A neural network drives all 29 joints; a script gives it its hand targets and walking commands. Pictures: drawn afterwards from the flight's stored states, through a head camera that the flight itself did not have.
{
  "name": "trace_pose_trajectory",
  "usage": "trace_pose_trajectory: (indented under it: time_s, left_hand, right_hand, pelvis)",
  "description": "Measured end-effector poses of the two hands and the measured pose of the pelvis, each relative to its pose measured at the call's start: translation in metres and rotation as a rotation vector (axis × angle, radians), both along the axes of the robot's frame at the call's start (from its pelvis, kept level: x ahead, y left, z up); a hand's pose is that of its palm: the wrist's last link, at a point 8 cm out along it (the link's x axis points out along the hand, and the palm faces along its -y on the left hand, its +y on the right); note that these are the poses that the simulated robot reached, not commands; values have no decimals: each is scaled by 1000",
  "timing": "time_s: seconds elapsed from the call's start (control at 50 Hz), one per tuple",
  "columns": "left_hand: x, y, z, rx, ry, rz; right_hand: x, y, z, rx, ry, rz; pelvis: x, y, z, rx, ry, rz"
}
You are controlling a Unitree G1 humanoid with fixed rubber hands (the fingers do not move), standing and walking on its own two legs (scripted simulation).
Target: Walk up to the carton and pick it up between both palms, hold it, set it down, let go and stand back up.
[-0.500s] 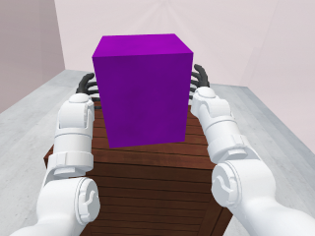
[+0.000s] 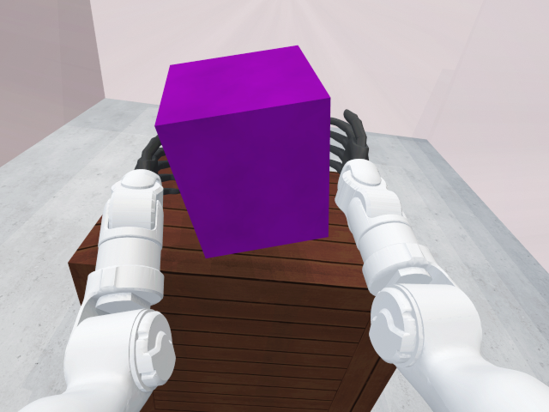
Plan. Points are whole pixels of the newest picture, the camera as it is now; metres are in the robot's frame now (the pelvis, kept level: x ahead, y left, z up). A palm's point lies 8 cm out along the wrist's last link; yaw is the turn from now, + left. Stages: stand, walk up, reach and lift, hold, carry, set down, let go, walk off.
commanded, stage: set down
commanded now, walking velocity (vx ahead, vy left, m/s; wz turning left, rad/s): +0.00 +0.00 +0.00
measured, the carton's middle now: (251, 153) +0.46 +0.04 +0.23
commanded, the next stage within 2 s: none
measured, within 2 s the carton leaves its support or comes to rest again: neither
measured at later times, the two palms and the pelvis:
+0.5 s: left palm (166, 180) +0.41 +0.17 +0.20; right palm (351, 172) +0.42 -0.12 +0.23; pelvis +0.03 +0.00 +0.00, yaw +0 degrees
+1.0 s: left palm (174, 194) +0.42 +0.16 +0.17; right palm (353, 186) +0.42 -0.13 +0.20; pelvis +0.03 -0.01 +0.00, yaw +0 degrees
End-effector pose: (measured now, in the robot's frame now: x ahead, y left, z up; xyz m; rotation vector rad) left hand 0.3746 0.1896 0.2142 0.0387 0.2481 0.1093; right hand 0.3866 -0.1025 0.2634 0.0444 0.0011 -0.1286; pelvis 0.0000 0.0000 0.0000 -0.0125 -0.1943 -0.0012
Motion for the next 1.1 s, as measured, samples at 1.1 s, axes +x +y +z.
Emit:
trace_pose_trajectory:
  time_s: [1.1]
  left_hand:
    - [49, -29, -47, 72, 8, 51]
  right_hand:
    - [44, -28, -64, 51, 40, 7]
  pelvis:
    - [34, -9, 2, 12, 62, 2]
